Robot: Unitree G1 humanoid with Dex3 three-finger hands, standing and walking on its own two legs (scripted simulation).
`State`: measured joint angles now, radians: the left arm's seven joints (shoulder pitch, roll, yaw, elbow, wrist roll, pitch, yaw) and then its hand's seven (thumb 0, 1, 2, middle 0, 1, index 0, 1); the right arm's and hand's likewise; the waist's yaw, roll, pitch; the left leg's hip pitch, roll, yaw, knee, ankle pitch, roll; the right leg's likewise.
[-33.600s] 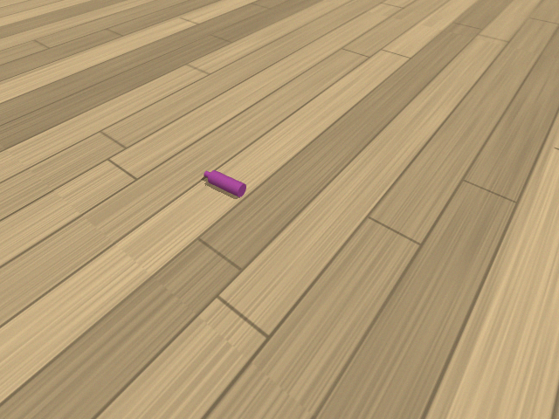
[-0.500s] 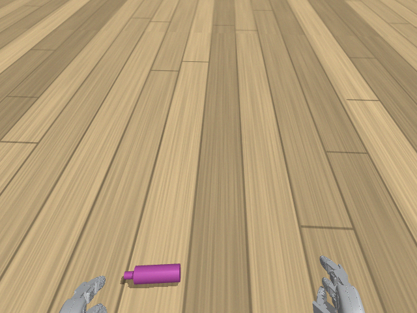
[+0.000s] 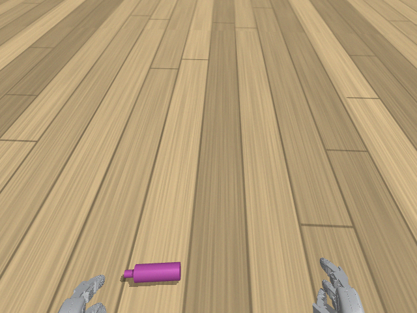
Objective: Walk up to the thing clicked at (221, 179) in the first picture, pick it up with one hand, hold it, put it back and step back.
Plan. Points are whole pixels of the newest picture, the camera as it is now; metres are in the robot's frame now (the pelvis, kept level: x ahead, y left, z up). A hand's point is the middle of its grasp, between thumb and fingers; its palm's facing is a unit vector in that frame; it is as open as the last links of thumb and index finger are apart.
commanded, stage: home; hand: left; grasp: from above
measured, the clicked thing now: (152, 272) +0.46 +0.23 -0.68
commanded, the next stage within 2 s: stand in 0.36 s
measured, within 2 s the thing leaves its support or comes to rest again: neither
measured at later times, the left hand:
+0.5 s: hand out of the picture +0.17 +0.18 -0.05, palm faces +0.02 -0.97 -0.26, open 7.4 cm
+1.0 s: hand out of the picture +0.04 +0.24 -0.11, palm faces +0.04 -0.94 -0.33, open 7.4 cm
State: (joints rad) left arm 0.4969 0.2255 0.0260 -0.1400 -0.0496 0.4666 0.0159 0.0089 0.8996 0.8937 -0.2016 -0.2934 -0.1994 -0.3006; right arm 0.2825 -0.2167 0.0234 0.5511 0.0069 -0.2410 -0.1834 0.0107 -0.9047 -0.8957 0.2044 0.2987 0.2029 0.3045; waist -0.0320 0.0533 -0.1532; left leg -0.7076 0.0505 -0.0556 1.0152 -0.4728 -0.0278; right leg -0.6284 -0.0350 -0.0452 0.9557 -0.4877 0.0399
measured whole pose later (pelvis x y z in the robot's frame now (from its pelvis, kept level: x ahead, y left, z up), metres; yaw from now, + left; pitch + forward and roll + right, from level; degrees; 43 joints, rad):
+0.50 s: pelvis +0.00 +0.00 +0.00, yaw +0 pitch +7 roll -2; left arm 0.42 0.24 0.00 0.00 -0.01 0.34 0.03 0.01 0.90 0.89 -0.20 -0.29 -0.20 -0.30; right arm 0.25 -0.23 0.01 0.60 -0.05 -0.21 -0.15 0.01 -0.91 -0.90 0.20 0.30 0.20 0.30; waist -0.01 0.04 -0.09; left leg -0.65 0.04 -0.05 0.99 -0.47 -0.02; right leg -0.58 -0.04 -0.04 0.95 -0.49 0.04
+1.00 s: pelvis +0.00 +0.01 +0.05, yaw +0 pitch -3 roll +0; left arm 0.24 0.28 0.04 1.00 0.03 0.02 0.03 0.01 0.90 0.89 -0.20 -0.30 -0.20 -0.30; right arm 0.19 -0.28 -0.04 1.02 -0.04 -0.01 -0.02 0.01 -0.91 -0.90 0.20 0.30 0.20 0.30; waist 0.03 0.01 0.06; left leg -0.24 0.01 -0.02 0.57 -0.28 -0.01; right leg -0.18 -0.07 -0.03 0.54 -0.30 0.05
